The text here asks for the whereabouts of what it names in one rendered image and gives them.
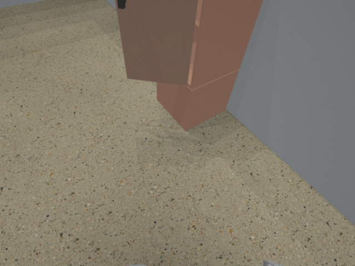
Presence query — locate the cupboard door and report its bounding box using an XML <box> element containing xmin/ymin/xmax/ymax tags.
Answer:
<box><xmin>115</xmin><ymin>0</ymin><xmax>198</xmax><ymax>86</ymax></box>

